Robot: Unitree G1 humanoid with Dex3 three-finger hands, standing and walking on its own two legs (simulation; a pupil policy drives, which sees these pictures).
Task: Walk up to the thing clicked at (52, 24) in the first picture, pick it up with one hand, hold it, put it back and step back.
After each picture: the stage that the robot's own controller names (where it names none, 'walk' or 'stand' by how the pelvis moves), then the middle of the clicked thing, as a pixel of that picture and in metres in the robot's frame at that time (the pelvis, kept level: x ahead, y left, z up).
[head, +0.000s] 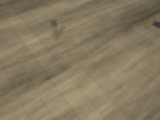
stand; (54, 29) +1.59 +0.32 -0.66
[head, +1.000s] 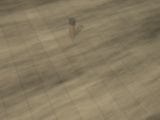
walk; (72, 28) +1.46 +0.13 -0.63
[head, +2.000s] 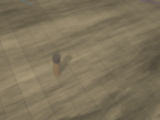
walk; (56, 65) +0.93 +0.17 -0.64
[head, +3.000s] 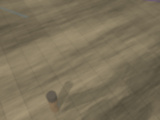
walk; (53, 102) +0.54 +0.19 -0.63
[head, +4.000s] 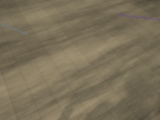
stand; out of the picture +0.39 +0.18 -0.64
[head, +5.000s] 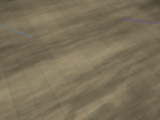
stand; out of the picture +0.36 +0.17 -0.65
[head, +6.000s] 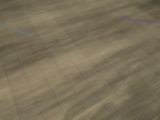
stand; out of the picture +0.38 +0.18 -0.66
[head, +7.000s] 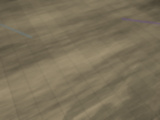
stand; out of the picture +0.38 +0.18 -0.66
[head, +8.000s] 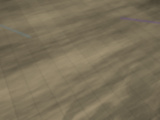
stand; out of the picture +0.37 +0.18 -0.66
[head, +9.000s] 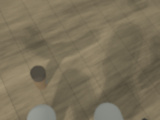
go down; (40, 79) +0.44 +0.17 -0.41
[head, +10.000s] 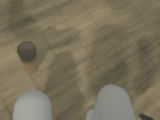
go down; (29, 59) +0.48 +0.17 -0.28
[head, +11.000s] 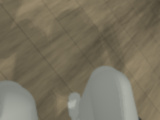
close in; out of the picture +0.47 +0.21 -0.18
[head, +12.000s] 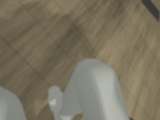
close; out of the picture +0.47 +0.23 -0.17
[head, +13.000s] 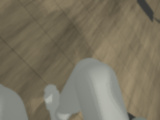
lift; out of the picture +0.45 +0.23 -0.18
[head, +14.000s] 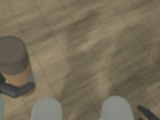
lift; (19, 73) +0.35 +0.19 +0.00
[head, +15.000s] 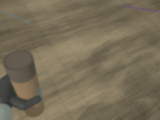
hold; (28, 88) +0.31 +0.17 +0.05
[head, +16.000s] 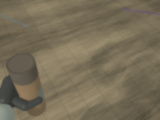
hold; (30, 89) +0.31 +0.17 +0.05
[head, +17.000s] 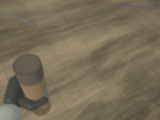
crouch; (35, 89) +0.32 +0.15 +0.03
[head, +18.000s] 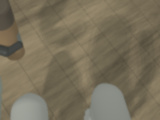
crouch; (6, 34) +0.48 +0.17 -0.03
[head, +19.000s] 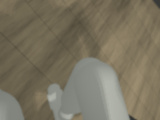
lower; out of the picture +0.47 +0.25 -0.18
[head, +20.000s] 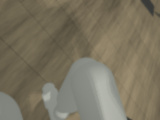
lower; out of the picture +0.48 +0.25 -0.18
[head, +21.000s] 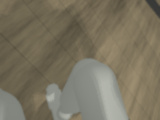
lower; out of the picture +0.48 +0.25 -0.18
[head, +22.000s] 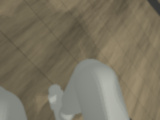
lower; out of the picture +0.47 +0.24 -0.17
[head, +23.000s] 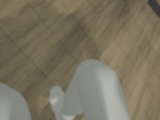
loosen; out of the picture +0.46 +0.21 -0.17
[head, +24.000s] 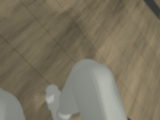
withdraw; out of the picture +0.46 +0.23 -0.19
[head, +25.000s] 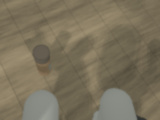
walk; (43, 62) +0.47 +0.15 -0.31
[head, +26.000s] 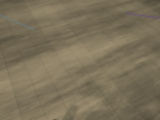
stand; out of the picture +0.39 +0.14 -0.59
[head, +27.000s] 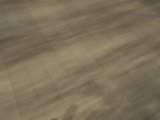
stand; out of the picture +0.39 +0.15 -0.60
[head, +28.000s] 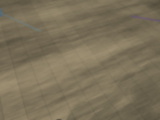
stand; out of the picture +0.39 +0.14 -0.64
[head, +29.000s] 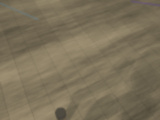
walk; (61, 118) +0.42 +0.13 -0.65
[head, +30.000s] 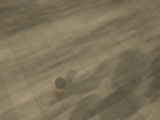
walk; (59, 88) +0.60 +0.10 -0.64
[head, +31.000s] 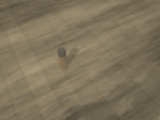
walk; (62, 59) +0.92 +0.19 -0.63
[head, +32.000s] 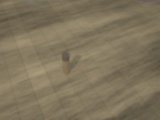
stand; (66, 63) +1.01 +0.14 -0.64
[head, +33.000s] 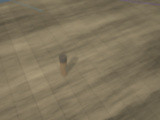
stand; (63, 65) +1.02 +0.15 -0.66
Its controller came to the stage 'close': yes
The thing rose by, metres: 0.70
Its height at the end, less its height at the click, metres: +0.00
